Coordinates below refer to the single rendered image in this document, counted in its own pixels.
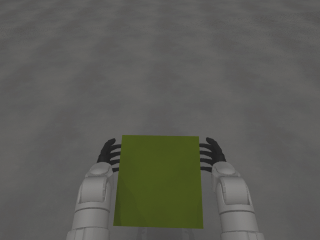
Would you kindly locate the right robot forearm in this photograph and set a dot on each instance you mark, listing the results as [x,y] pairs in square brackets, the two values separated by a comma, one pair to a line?
[235,207]

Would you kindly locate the right robot hand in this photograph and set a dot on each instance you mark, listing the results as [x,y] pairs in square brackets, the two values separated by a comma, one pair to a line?
[216,154]

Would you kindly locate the left robot forearm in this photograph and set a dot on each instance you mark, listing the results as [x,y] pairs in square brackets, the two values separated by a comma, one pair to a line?
[93,204]

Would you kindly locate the left robot hand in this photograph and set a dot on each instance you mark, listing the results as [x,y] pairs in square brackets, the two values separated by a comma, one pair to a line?
[105,154]

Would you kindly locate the carton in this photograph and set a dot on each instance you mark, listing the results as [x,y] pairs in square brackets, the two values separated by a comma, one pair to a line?
[159,182]

